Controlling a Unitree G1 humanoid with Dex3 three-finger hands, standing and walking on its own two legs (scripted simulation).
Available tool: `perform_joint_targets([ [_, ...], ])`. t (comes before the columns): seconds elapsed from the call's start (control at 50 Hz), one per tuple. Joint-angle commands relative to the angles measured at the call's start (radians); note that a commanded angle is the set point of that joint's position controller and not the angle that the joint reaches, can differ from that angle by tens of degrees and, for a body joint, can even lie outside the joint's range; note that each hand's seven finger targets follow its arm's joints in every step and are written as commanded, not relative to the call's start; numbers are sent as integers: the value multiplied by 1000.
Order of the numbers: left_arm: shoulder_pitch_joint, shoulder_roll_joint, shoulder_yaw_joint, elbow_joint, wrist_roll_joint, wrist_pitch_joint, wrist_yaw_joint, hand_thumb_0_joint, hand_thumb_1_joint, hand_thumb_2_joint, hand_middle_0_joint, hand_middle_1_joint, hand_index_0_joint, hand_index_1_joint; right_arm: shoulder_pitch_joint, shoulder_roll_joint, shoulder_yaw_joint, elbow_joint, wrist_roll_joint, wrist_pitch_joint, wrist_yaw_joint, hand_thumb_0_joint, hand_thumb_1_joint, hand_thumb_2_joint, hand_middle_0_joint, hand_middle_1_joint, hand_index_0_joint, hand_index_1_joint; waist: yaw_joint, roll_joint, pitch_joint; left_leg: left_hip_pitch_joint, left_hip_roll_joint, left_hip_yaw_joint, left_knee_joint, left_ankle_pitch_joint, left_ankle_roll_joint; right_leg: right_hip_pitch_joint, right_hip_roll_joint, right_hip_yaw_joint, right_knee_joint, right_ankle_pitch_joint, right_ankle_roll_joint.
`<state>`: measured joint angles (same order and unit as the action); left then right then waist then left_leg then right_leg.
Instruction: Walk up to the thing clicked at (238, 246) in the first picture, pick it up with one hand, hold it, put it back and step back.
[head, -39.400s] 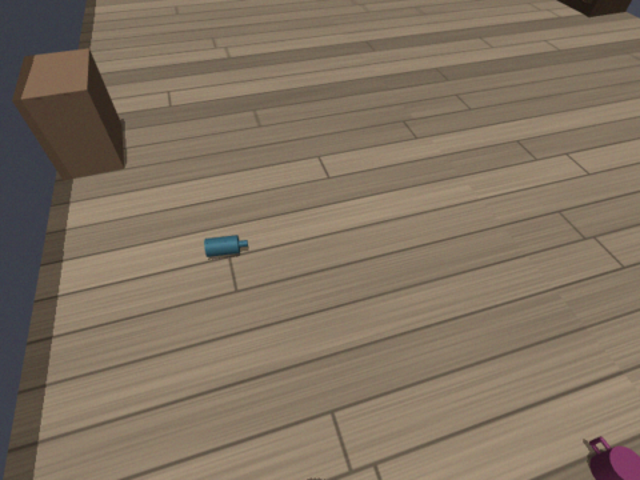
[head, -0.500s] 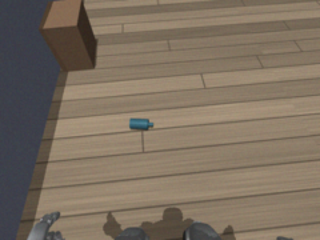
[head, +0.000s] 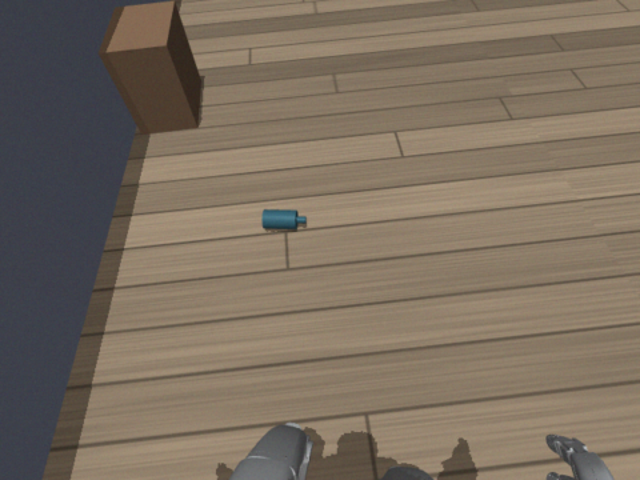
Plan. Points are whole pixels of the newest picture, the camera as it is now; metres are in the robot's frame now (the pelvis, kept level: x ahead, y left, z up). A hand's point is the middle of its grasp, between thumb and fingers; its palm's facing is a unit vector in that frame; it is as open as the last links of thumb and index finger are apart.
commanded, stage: step back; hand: left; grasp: from above
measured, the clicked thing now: (284, 219) +1.03 +0.23 -0.72
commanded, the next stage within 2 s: stand in 1.12 s
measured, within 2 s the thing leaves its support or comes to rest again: neither
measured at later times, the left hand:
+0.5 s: hand out of the picture -0.05 +0.28 -0.14, palm faces +0.08 -0.92 -0.39, open 7.4 cm
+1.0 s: hand out of the picture +0.03 +0.31 -0.15, palm faces +0.04 -0.93 -0.36, open 7.4 cm
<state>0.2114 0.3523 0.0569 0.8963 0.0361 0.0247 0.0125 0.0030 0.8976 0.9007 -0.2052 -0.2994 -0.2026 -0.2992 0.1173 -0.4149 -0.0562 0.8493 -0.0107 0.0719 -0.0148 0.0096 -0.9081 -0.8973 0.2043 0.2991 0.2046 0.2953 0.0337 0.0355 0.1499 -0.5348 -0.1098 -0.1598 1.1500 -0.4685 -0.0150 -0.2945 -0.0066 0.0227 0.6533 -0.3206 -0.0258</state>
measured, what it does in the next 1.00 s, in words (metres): steps on the spot: left foot, then left foot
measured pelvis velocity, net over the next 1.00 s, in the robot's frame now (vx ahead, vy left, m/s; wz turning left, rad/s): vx -0.02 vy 0.04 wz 0.03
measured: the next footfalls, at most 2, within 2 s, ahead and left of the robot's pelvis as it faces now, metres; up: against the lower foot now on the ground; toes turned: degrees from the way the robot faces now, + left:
left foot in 0.18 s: -0.04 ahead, +0.15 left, +0.00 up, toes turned +4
left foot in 0.72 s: +0.04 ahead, +0.18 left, +0.00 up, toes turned +6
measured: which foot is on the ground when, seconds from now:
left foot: up 0.00-0.16, down 0.18-0.46, up 0.48-0.70, down 0.72-1.00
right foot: down 0.00-1.00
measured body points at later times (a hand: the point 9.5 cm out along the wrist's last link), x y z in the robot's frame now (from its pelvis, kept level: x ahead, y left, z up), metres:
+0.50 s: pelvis -0.07 +0.00 +0.00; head -0.06 +0.00 +0.45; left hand -0.05 +0.33 -0.12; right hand +0.03 -0.30 -0.13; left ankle -0.08 +0.14 -0.71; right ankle -0.04 -0.10 -0.73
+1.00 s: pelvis -0.02 +0.04 +0.01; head -0.01 +0.04 +0.45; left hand +0.03 +0.35 -0.12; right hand +0.10 -0.25 -0.12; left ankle +0.00 +0.17 -0.73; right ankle -0.04 -0.09 -0.73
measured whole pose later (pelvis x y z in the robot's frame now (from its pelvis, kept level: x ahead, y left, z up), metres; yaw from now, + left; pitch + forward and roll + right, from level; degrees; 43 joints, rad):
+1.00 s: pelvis -0.02 +0.04 +0.01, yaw +2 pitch -2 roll +0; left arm 0.17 0.38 0.03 1.03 0.01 -0.02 -0.01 0.00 0.90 0.90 -0.20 -0.30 -0.20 -0.30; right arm 0.09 -0.32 -0.02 1.03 -0.02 -0.01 0.01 0.01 -0.91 -0.90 0.21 0.30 0.21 0.30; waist 0.02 -0.01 0.07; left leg -0.27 0.06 0.04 0.57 -0.26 -0.02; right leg -0.19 0.00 0.02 0.55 -0.33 0.01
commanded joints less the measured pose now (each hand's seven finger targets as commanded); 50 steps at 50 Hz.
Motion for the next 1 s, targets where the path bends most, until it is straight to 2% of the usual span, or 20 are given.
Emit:
perform_joint_targets([
  [0.0,-25,280,85,-98,13,-45,30,0,900,900,-200,-300,-200,-300,26,-172,-44,-46,-10,-25,-4,0,-900,-900,200,300,200,300,16,-153,-158,-19,39,10,-27,-9,-18,144,-219,214,-206,147,-165],
  [0.08,-3,313,99,-82,15,-45,19,0,900,900,-200,-300,-200,-300,-5,-171,-51,-32,-23,-43,13,0,-900,-900,200,300,200,300,41,-226,-134,109,109,92,-394,-114,2,99,-266,285,-290,-282,-172],
  [0.14,-39,314,80,-74,8,-28,3,0,900,900,-200,-300,-200,-300,144,-155,-59,62,-17,-59,25,0,-900,-900,200,300,200,300,-34,-215,-145,403,59,205,-725,48,41,-68,-194,179,-251,-340,-99],
  [0.16,-15,263,63,-73,10,-25,0,0,900,900,-200,-300,-200,-300,166,-175,-70,84,-27,-64,24,0,-900,-900,200,300,200,300,-45,-102,-148,497,81,135,-769,24,51,-168,-145,125,-156,-377,-64],
  [0.18,-38,200,40,-87,-1,-30,-4,0,900,900,-200,-300,-200,-300,150,-238,-80,70,-40,-71,23,0,-900,-900,200,300,200,300,-62,114,-131,508,297,-255,-893,-311,126,-361,-45,39,0,-346,7],
  [0.2,-126,258,62,-74,-8,-32,1,0,900,900,-200,-300,-200,-300,85,-313,-84,50,-35,-74,24,0,-900,-900,200,300,200,300,-93,158,-56,205,470,-459,-1005,-556,249,-272,-6,6,208,-283,26],
  [0.26,-44,231,58,-16,-22,-43,-19,0,900,900,-200,-300,-200,-300,-38,-204,-45,33,-36,-107,12,0,-900,-900,200,300,200,300,-11,30,-44,221,328,-168,-903,-170,171,-159,-7,66,252,-87,13],
  [0.34,22,224,64,14,-14,-53,-33,0,900,900,-200,-300,-200,-300,-28,-224,-64,45,-42,-92,26,0,-900,-900,200,300,200,300,-19,180,-74,199,304,-64,-873,-211,162,25,8,-54,2,-125,22],
  [0.4,80,225,72,47,8,-71,-16,0,900,900,-200,-300,-200,-300,26,-171,-52,46,-28,-70,27,0,-900,-900,200,300,200,300,6,62,-71,108,245,15,-669,-179,119,235,47,-33,-250,-46,-10],
  [0.44,133,362,100,49,14,-85,-6,0,900,900,-200,-300,-200,-300,-25,-111,-36,10,-22,-73,22,0,-900,-900,200,300,200,300,56,-212,-55,-102,70,115,-254,-131,35,198,-310,587,-480,-518,-166],
  [0.46,59,388,107,10,13,-91,-4,0,900,900,-200,-300,-200,-300,-17,-167,-53,15,-26,-77,15,0,-900,-900,200,300,200,300,33,-144,9,-81,123,13,-167,-97,30,82,-408,664,-488,-511,-246],
  [0.56,21,301,82,1,-3,-105,-7,0,900,900,-200,-300,-200,-300,89,-152,-54,65,-21,-96,30,0,-900,-900,200,300,200,300,-9,-135,-67,60,153,79,-260,43,10,73,-242,281,-375,-114,-162],
  [0.62,-17,286,68,-23,-1,-96,-7,0,900,900,-200,-300,-200,-300,61,-123,-48,55,-20,-100,34,0,-900,-900,200,300,200,300,-16,-180,-95,202,154,159,-476,53,6,19,-224,175,-303,95,-150],
  [0.68,-31,241,36,-28,-17,-73,-10,0,900,900,-200,-300,-200,-300,104,-115,-52,87,-22,-110,17,0,-900,-900,200,300,200,300,-55,-133,-170,427,109,203,-699,292,15,-43,-151,79,-103,294,-87],
  [0.72,7,163,9,-30,-36,-61,-9,0,900,900,-200,-300,-200,-300,84,-188,-59,74,-29,-122,3,0,-900,-900,200,300,200,300,-40,68,-221,481,355,-130,-797,305,100,-131,-21,33,51,134,-2],
  [0.74,27,202,24,4,-42,-46,-2,0,900,900,-200,-300,-200,-300,24,-249,-59,57,-18,-119,4,0,-900,-900,200,300,200,300,-19,95,-197,290,462,-220,-839,151,207,-25,4,6,98,-181,10],
  [0.76,32,234,30,24,-33,-43,-3,0,900,900,-200,-300,-200,-300,-15,-244,-60,57,-20,-115,8,0,-900,-900,200,300,200,300,-14,66,-160,204,451,-193,-842,77,228,42,-17,30,121,-214,7],
  [0.84,67,225,33,82,-22,-58,-3,0,900,900,-200,-300,-200,-300,-94,-187,-35,68,-13,-104,10,0,-900,-900,200,300,200,300,18,121,-142,190,311,5,-733,180,91,138,-29,37,-181,63,-11],
  [0.88,-22,257,33,71,-19,-64,-8,0,900,900,-200,-300,-200,-300,-66,-140,-19,85,-1,-101,11,0,-900,-900,200,300,200,300,-25,17,-127,222,235,63,-721,99,42,71,-83,144,-203,91,-37],
  [0.98,-67,242,23,92,-26,-76,-1,0,900,900,-200,-300,-200,-300,-86,-138,-15,128,1,-114,9,0,-900,-900,200,300,200,300,-27,-32,-215,367,247,117,-666,494,57,133,-95,112,-202,382,-16],
])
